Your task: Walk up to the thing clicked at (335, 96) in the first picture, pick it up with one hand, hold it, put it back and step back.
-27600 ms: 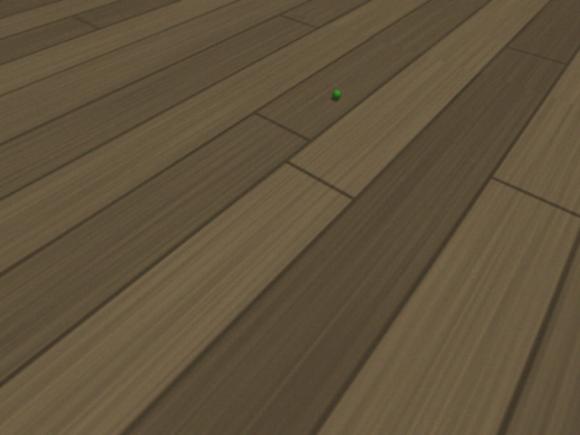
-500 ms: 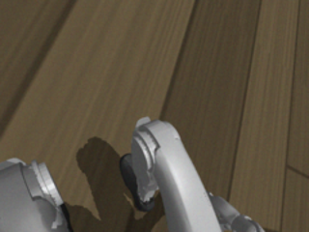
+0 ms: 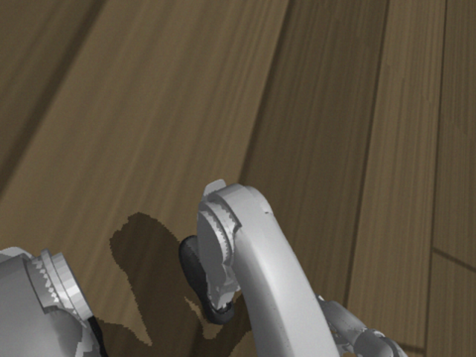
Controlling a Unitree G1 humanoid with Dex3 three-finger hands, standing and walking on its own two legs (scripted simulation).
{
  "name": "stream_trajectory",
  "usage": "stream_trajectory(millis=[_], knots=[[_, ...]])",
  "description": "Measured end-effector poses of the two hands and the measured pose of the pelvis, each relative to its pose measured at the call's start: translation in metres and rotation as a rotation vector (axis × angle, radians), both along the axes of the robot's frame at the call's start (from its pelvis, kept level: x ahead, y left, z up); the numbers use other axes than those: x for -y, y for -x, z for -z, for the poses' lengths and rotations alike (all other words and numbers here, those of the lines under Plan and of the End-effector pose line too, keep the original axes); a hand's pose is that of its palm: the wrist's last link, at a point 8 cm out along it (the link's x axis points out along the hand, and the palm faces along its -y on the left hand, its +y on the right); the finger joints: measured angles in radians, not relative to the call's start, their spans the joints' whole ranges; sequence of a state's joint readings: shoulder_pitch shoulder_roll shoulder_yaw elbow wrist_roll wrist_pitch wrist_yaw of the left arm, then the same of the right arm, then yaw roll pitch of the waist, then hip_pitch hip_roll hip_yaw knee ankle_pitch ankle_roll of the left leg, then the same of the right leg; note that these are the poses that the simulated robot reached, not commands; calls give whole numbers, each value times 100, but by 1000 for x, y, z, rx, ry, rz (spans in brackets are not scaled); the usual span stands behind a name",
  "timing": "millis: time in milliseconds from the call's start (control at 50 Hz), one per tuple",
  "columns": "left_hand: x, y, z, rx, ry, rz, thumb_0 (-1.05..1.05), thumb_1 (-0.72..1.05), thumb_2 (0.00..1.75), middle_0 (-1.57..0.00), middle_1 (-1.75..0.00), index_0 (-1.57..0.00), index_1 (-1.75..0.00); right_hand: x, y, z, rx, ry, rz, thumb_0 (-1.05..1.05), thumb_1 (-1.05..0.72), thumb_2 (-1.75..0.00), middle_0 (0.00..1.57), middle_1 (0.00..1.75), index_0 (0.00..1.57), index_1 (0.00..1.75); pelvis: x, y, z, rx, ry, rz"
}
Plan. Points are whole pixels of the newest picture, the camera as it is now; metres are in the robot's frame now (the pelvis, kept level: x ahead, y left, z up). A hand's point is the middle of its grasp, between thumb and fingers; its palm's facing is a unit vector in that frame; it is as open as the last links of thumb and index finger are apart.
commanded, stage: open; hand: left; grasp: from above
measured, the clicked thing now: out of the picture +0.45 +0.37 -0.27
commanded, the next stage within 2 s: withdraw in 0.48 s
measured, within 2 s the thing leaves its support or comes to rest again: neither
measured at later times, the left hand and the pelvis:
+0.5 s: hand out of the picture +0.43 +0.35 -0.24, palm faces -0.43 -0.17 -0.89, open 13.8 cm; pelvis +0.00 +0.00 +0.00, yaw +0 degrees
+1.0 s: hand out of the picture +0.44 +0.39 -0.13, palm faces -0.34 -0.10 -0.94, open 14.1 cm; pelvis +0.00 +0.00 +0.02, yaw +3 degrees
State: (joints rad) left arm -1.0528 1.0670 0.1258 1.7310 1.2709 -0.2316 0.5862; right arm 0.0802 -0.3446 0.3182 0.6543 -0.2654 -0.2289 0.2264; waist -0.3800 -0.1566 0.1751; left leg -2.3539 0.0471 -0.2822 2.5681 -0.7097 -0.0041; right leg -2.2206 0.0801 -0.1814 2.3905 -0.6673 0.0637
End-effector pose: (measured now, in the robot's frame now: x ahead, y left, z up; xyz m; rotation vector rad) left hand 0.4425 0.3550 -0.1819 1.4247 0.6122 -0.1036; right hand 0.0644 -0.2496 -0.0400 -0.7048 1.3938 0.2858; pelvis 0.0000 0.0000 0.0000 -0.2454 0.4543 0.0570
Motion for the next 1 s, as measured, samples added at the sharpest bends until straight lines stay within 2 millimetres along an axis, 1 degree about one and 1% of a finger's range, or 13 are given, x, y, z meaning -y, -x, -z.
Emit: stream_trajectory(millis=[160, 340, 500, 640, 700, 760, 820, 900, 1000], knots=[[-1, 1, 1, -10, 4, -3, -1, -20, 74, -30, -86, -34, -83, -1, 3, -1, -14, -2, 4, 0, -90, -90, 21, 30, 20, 30, 1, 0, -2, -1, 0, -1], [-3, 3, -1, -10, 9, 1, 0, -39, 90, -16, -97, -18, -96, 0, 3, -2, -13, 9, 3, 0, -90, -90, 21, 30, 20, 30, 1, 1, -1, 3, 1, 0], [-2, 3, 0, -5, 10, 13, 0, -46, 96, -9, -102, -10, -102, -1, 2, -1, -11, 9, -4, 0, -90, -89, 21, 30, 20, 30, 0, 1, -1, 5, 2, 0], [-2, 1, 1, 0, 5, 9, 0, -47, 97, -7, -103, -9, -102, -2, 2, -1, -10, 2, -4, 0, -90, -89, 21, 30, 20, 30, 0, 1, -1, 3, 1, 0], [-3, -3, -2, 21, 1, 9, 0, -48, 97, -7, -102, -9, -101, -2, 2, -1, -11, -1, 1, 0, -90, -89, 21, 30, 20, 30, 0, 0, -2, -3, 1, 0], [-4, -9, -12, 64, -10, 10, 0, -49, 97, -7, -102, -9, -100, -1, 1, -1, -16, -10, 9, 0, -90, -89, 21, 30, 20, 30, 1, -1, -3, -17, -1, -2], [-8, -13, -30, 113, -25, 1, 0, -50, 98, -7, -101, -9, -100, 0, -3, 1, -12, -22, 30, 0, -90, -89, 21, 30, 20, 30, 2, -4, -5, -38, -4, -6], [-17, -11, -65, 139, -62, -18, 0, -50, 98, -7, -100, -8, -99, 3, -14, 7, 17, -47, 81, 0, -90, -90, 21, 30, 20, 30, 3, -6, -10, -72, -12, -14], [-28, 0, -112, 86, -93, -43, 0, -50, 99, -7, -100, -8, -100, 3, -32, 12, 73, -91, 146, 0, -91, -90, 21, 30, 20, 30, 3, -4, -22, -99, -35, -37]])
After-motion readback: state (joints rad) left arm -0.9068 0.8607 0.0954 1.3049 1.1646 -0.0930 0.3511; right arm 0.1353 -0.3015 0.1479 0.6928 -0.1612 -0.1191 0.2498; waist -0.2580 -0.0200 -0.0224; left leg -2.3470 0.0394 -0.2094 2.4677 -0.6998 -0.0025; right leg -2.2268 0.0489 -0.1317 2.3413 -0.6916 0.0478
